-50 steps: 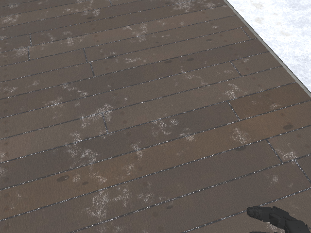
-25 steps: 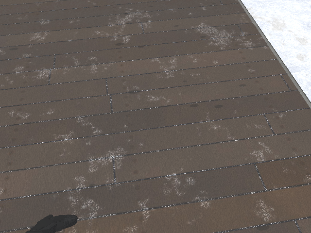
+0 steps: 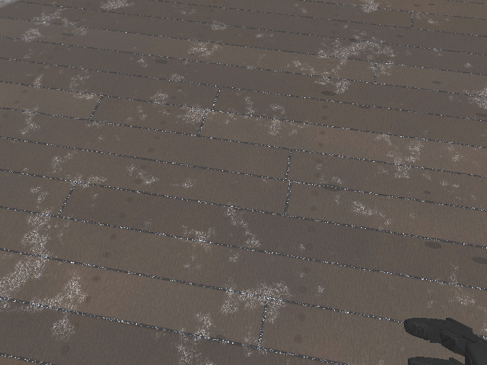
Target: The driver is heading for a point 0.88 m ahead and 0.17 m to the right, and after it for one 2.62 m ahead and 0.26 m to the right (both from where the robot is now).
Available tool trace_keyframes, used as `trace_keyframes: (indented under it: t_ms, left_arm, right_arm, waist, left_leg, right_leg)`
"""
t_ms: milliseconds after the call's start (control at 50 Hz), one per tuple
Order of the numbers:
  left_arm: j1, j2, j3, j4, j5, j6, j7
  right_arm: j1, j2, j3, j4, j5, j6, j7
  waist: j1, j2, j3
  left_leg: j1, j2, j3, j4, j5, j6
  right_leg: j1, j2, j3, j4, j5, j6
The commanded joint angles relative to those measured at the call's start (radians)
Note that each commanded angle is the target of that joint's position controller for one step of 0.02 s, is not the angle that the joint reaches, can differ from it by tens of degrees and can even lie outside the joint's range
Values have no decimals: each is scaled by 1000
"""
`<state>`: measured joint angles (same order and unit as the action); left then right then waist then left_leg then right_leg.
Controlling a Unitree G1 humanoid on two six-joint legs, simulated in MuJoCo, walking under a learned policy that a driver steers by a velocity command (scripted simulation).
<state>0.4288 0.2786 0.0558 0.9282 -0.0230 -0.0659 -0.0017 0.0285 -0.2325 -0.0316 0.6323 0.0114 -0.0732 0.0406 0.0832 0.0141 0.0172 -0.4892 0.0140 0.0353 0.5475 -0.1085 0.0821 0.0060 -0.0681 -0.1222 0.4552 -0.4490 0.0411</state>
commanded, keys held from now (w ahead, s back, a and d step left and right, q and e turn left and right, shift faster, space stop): w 0.86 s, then w+e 0.14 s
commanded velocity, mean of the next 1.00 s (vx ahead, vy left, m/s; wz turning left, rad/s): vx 0.50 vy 0.00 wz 0.01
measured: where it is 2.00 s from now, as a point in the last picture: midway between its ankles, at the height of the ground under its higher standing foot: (294, 220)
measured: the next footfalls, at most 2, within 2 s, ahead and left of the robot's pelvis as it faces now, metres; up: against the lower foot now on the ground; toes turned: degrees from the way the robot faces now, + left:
right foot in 0.54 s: +0.46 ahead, -0.13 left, +0.00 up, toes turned -2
left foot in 1.08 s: +0.74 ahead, +0.11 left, +0.00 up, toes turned -4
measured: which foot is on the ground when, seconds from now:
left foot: down 0.00-0.56, up 0.58-1.00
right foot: up 0.00-0.52, down 0.54-1.00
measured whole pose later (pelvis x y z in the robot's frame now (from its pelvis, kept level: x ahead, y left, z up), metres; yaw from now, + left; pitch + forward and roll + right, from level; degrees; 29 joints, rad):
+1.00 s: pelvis +0.52 -0.02 +0.02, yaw -2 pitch +2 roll -2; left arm 0.38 0.26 0.05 0.90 -0.02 -0.07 0.00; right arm 0.05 -0.25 -0.05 0.78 0.01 -0.08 0.02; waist 0.09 0.04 0.01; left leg -0.61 0.09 -0.04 0.56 0.05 0.00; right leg 0.00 0.05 -0.02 0.24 -0.27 -0.02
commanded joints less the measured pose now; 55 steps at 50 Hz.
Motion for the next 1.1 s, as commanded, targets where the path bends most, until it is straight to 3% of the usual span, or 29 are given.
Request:
trace_keyframes:
  t_ms: [20,40,60,80,100,140,200,240,320,440,500,520,540,560,580,600,620,640,660,700,720,740,760,860,960,1020,1060,1080,1100]
  left_arm:
    - [49,9,-24,-108,18,-40,-3]
    - [-26,123,5,-100,-11,-56,-8]
    - [-109,145,14,-131,-24,-62,-10]
    - [-142,128,12,-133,-11,-59,-2]
    - [-146,115,15,-133,8,-51,1]
    - [-100,85,14,-121,9,-28,-1]
    - [-147,64,13,-138,17,-4,6]
    - [-221,61,12,-162,24,-7,5]
    - [-358,33,-1,-197,17,-19,-12]
    - [-501,43,-6,-266,6,-34,-46]
    - [-430,79,7,-258,9,-41,-53]
    - [-321,104,23,-229,12,-41,-47]
    - [-152,158,47,-181,16,-40,-37]
    - [-5,260,70,-161,40,-38,-28]
    - [33,228,62,-142,20,-32,-32]
    - [-21,163,40,-151,11,-30,-31]
    - [-93,133,31,-166,12,-26,-26]
    - [-161,110,22,-171,18,-26,-28]
    - [-200,84,14,-178,29,-31,-30]
    - [-219,87,16,-170,31,-41,-35]
    - [-216,71,13,-162,30,-47,-36]
    - [-211,111,21,-153,31,-50,-31]
    - [-188,101,21,-143,24,-53,-29]
    - [-119,128,26,-106,16,-36,-6]
    - [-28,147,34,-60,0,-15,2]
    - [-42,165,44,-57,-4,-2,12]
    - [-73,162,43,-62,-3,6,14]
    - [-75,114,26,-74,9,5,12]
    - [-2,16,-2,-107,18,-6,10]
  right_arm:
    - [433,-320,-101,50,-13,2,-20]
    - [416,-224,-78,47,-6,-3,-16]
    - [347,-189,-64,43,0,-7,-14]
    - [274,-160,-54,37,0,-9,-10]
    - [226,-135,-48,33,-7,-12,-5]
    - [198,-119,-48,43,-14,-25,-3]
    - [229,-145,-55,80,-13,-40,-11]
    - [269,-149,-57,107,-11,-36,-22]
    - [322,-171,-58,142,-4,-25,-36]
    - [401,-193,-63,208,8,-3,-45]
    - [374,-214,-69,217,9,9,-50]
    - [353,-217,-68,216,8,15,-51]
    - [347,-192,-57,207,1,17,-54]
    - [437,-101,-27,178,-10,4,-50]
    - [474,-59,-10,199,-3,-18,-41]
    - [395,-169,-39,186,22,-35,-35]
    - [303,-181,-40,158,35,-43,-33]
    - [257,-167,-40,149,23,-41,-37]
    - [256,-159,-46,150,7,-30,-42]
    - [307,-117,-42,167,2,-7,-45]
    - [298,-114,-45,174,0,6,-51]
    - [294,-98,-42,164,1,11,-52]
    - [255,-110,-43,155,-9,12,-54]
    - [84,-82,-35,116,-8,-3,-40]
    - [-71,-83,-30,63,2,-22,-18]
    - [-53,-121,-40,60,5,-40,-7]
    - [94,-164,-63,101,3,-48,-14]
    - [256,-220,-86,139,-9,-51,-25]
    - [389,-319,-110,155,-30,-46,-34]
  waist:
    - [-164,294,-408]
    - [-199,159,-333]
    - [-177,126,-196]
    - [-140,48,-130]
    - [-107,40,-79]
    - [-59,73,-70]
    - [-50,51,-28]
    - [-72,34,1]
    - [-122,35,29]
    - [-160,45,66]
    - [-107,73,12]
    - [-44,75,-54]
    - [27,48,-169]
    - [25,-136,-346]
    - [20,-299,-454]
    - [32,-207,-328]
    - [13,-144,-201]
    - [-21,-68,-109]
    - [-56,-70,-68]
    - [-98,-95,-58]
    - [-100,-65,-46]
    - [-115,-105,-35]
    - [-98,-82,-8]
    - [-49,-56,16]
    - [-3,-66,56]
    - [-39,-94,40]
    - [-125,-100,-39]
    - [-191,-63,-169]
    - [-196,144,-336]
  left_leg:
    - [904,388,-718,-178,-116,279]
    - [830,365,-708,-230,-199,241]
    - [698,329,-554,-244,-139,200]
    - [558,282,-444,-267,-41,176]
    - [447,246,-371,-303,22,168]
    - [343,215,-296,-362,92,175]
    - [316,203,-212,-402,194,180]
    - [334,194,-175,-412,216,171]
    - [365,170,-116,-422,162,130]
    - [534,238,-132,-350,164,113]
    - [579,241,-123,-243,407,82]
    - [558,208,-94,-117,568,62]
    - [452,152,-50,92,558,30]
    - [85,37,-2,490,197,-36]
    - [-151,-83,-99,722,-444,-64]
    - [-263,-15,-168,813,-430,-46]
    - [-288,37,-134,795,-347,-33]
    - [-255,80,-110,720,-266,-35]
    - [-197,113,-115,656,-211,-36]
    - [-109,130,-111,602,-174,-51]
    - [-104,131,-105,589,-143,-48]
    - [-126,134,-103,547,-109,-62]
    - [-158,140,-100,504,-74,-73]
    - [-186,113,-72,191,174,-85]
    - [-153,65,-69,7,174,-89]
    - [-60,46,-82,-59,93,-69]
    - [165,13,-49,-107,42,-37]
    - [428,82,-100,-68,60,7]
    - [826,329,-424,-70,1,115]
  right_leg:
    - [-671,87,121,768,-129,-58]
    - [-777,34,219,868,-117,-72]
    - [-818,-8,196,856,-18,-87]
    - [-773,-50,181,805,75,-82]
    - [-727,-73,181,753,136,-75]
    - [-630,-94,189,705,188,-60]
    - [-680,-94,182,615,287,-40]
    - [-725,-93,184,502,383,-27]
    - [-700,-55,150,258,557,-38]
    - [-720,-17,139,95,478,-78]
    - [-569,32,98,55,373,-121]
    - [-408,68,65,30,384,-146]
    - [-147,42,92,53,426,-183]
    - [276,-223,467,66,398,-317]
    - [424,-342,850,-105,246,-411]
    - [336,-310,773,-140,139,-356]
    - [188,-273,626,-157,155,-314]
    - [28,-229,520,-194,230,-292]
    - [-81,-198,458,-230,285,-278]
    - [-183,-174,391,-283,366,-293]
    - [-202,-139,341,-304,384,-276]
    - [-217,-162,325,-321,418,-296]
    - [-210,-147,289,-326,507,-292]
    - [-143,-115,199,-341,495,-250]
    - [-66,-149,251,-288,426,-248]
    - [-30,-180,306,-217,440,-224]
    - [-54,-139,293,-65,589,-191]
    - [-162,-75,249,155,558,-156]
    - [-509,66,152,533,241,-86]
Keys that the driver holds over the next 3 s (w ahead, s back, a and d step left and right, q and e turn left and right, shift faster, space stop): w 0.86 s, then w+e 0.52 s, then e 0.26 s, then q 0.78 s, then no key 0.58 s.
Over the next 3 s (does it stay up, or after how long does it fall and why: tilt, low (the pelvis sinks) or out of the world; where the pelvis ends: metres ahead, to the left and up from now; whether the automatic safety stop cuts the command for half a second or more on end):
stays up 0.91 -0.06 0.02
